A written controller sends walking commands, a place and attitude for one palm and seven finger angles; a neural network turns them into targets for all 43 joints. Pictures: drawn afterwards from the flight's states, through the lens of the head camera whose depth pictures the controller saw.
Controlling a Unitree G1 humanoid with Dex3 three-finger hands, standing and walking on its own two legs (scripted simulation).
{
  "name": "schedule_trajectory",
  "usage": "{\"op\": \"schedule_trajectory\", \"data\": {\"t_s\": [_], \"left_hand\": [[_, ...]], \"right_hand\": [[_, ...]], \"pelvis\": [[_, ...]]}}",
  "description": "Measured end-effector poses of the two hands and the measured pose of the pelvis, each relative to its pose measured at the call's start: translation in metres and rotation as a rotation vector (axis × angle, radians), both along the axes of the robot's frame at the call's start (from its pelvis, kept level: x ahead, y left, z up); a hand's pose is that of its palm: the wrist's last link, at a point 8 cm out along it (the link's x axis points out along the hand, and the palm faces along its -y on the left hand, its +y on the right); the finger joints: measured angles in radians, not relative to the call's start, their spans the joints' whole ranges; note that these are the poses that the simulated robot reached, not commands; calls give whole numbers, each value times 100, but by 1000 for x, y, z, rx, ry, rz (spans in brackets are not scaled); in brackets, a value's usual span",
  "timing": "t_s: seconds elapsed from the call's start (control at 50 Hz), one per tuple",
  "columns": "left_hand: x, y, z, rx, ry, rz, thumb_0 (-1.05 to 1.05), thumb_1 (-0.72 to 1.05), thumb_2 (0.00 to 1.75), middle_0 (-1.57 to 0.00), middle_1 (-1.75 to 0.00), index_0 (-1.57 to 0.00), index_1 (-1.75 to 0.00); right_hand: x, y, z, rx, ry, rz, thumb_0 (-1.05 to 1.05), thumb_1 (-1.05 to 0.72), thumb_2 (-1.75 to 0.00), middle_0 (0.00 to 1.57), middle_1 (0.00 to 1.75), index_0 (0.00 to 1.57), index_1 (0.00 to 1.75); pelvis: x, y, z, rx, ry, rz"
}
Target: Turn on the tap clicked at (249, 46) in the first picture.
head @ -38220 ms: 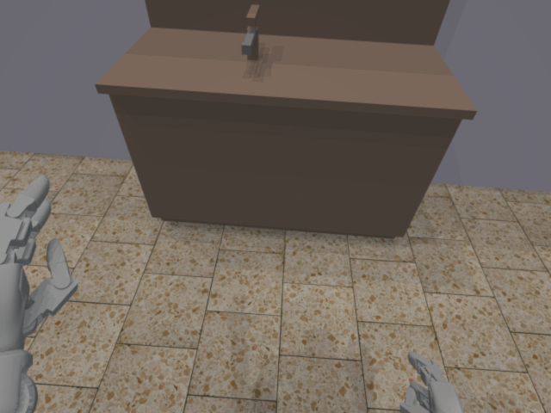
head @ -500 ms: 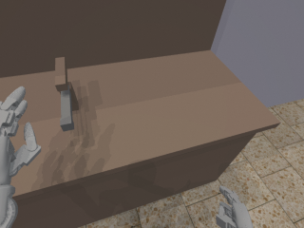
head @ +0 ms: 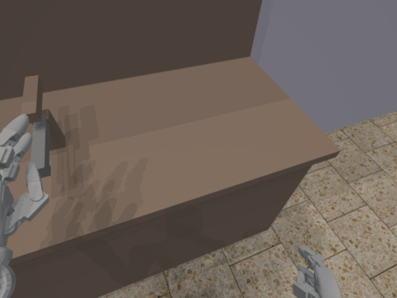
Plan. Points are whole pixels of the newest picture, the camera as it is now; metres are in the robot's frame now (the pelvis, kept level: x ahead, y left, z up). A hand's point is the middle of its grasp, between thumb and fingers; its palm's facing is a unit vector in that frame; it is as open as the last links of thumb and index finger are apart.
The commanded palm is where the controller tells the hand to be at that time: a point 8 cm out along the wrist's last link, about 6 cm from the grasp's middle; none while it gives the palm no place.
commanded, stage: come to a stop and stand still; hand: left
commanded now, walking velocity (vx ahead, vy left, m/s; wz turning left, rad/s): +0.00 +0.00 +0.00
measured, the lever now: (39, 168) +0.32 +0.34 +0.08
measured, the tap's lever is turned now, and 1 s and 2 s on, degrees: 0 0 0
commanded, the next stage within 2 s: look again from close up in 1.28 s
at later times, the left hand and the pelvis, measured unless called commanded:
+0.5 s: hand out of the picture +0.20 +0.28 +0.18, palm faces +0.41 -0.82 -0.40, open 7.4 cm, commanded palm +0.14 +0.31 +0.18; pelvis -0.02 +0.03 +0.01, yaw +0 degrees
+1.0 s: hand out of the picture +0.19 +0.35 +0.16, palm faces +0.41 -0.85 -0.33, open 7.4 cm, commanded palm +0.13 +0.38 +0.18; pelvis -0.02 +0.10 +0.01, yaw +1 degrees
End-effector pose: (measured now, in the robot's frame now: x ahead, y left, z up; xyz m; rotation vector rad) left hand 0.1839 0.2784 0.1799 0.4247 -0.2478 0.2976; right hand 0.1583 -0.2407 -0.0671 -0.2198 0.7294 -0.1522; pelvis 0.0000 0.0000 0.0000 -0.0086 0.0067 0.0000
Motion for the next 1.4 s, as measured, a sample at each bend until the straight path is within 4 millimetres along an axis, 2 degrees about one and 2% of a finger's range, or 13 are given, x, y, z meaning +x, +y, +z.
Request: {"op": "schedule_trajectory", "data": {"t_s": [0.14, 0.3, 0.36, 0.4, 0.44, 0.54, 0.62, 0.76, 0.84, 0.94, 1.04, 1.14, 1.4], "left_hand": [[3, -4, 1, 14, 5, 12, 2, 89, 90, -21, -30, -21, -30], [-10, 5, 4, 32, 30, 51, 2, 89, 90, -21, -30, -21, -30], [-5, 34, 29, 179, -54, 73, 2, 88, 90, -22, -30, -22, -30], [-6, 52, 35, 165, -99, 119, 2, 89, 90, -21, -30, -22, -30], [-10, 55, 30, 118, -99, 131, 2, 89, 90, -21, -30, -21, -30], [-32, 37, -2, 20, 1, 26, 2, 90, 90, -20, -30, -21, -30], [-46, 52, -17, -13, 31, 10, 2, 89, 90, -21, -30, -21, -30], [-48, 96, 0, 12, -109, 90, 2, 89, 90, -21, -30, -21, -30], [-45, 103, 6, 7, -161, 79, 2, 89, 90, -21, -30, -21, -30], [-38, 106, -2, 0, -129, 48, 2, 89, 90, -20, -30, -21, -30], [-31, 113, -7, 2, -94, 46, 2, 89, 90, -21, -30, -21, -30], [-27, 117, -3, 9, -103, 48, 2, 89, 90, -21, -30, -21, -30], [-28, 110, -1, 12, -76, 52, 2, 89, 90, -21, -30, -21, -30]], "right_hand": [[1, -9, -2, -4, 22, -11, 1, -91, -90, 20, 30, 20, 30], [12, 10, -1, 27, 1, 25, 1, -91, -90, 20, 30, 20, 30], [11, 23, 0, 16, -3, 87, 1, -91, -90, 20, 30, 20, 30], [9, 31, 2, 29, -19, 117, 1, -91, -90, 20, 30, 20, 30], [7, 37, 3, 50, -51, 122, 1, -91, -90, 20, 30, 20, 30], [-8, 54, 6, 51, -77, 94, 1, -91, -90, 20, 30, 20, 30], [-23, 70, 8, 9, -45, 96, 1, -91, -90, 20, 30, 20, 30], [-32, 103, 10, -6, -39, 141, 1, -91, -90, 20, 30, 20, 30], [-27, 120, 13, 14, -59, 154, 1, -91, -90, 20, 30, 20, 30], [-19, 134, 16, 25, -72, 156, 1, -91, -89, 21, 31, 20, 30], [-11, 137, 18, 14, -65, 154, 1, -90, -89, 21, 31, 20, 30], [-2, 135, 18, -4, -53, 152, 1, -91, -89, 21, 31, 20, 30], [11, 125, 19, -7, -54, 130, 1, -91, -89, 20, 30, 20, 30]], "pelvis": [[6, -5, 1, 3, -8, 6], [3, 3, 5, 2, -22, 17], [-7, 4, 7, 4, -21, 27], [-13, 8, 7, 7, -20, 16], [-19, 16, 6, 10, -24, 8], [-26, 38, 5, 3, -29, 5], [-31, 51, 5, -3, -36, 13], [-37, 72, 4, 3, -58, 20], [-34, 83, 4, 0, -61, 19], [-28, 93, 5, -9, -56, 17], [-22, 98, 5, -15, -52, 19], [-17, 101, 6, -17, -50, 23], [-14, 96, 6, -18, -49, 31]]}}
